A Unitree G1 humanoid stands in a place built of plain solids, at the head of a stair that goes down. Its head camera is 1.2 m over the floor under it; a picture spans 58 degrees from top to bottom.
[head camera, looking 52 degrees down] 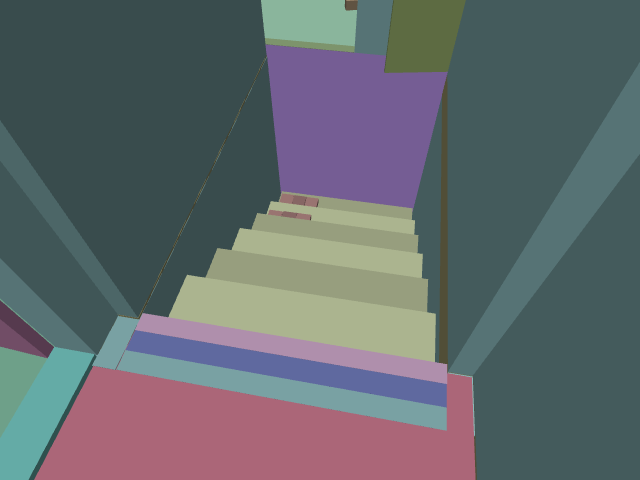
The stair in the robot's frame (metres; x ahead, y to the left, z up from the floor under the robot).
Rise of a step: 0.17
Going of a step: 0.26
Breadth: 0.93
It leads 10 degrees to the right of straight ahead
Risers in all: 7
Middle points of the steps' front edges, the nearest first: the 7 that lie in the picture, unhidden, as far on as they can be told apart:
0.57 0.09 0.00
0.82 0.05 -0.17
1.08 0.00 -0.34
1.34 -0.05 -0.51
1.59 -0.09 -0.68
1.85 -0.14 -0.85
2.10 -0.18 -1.03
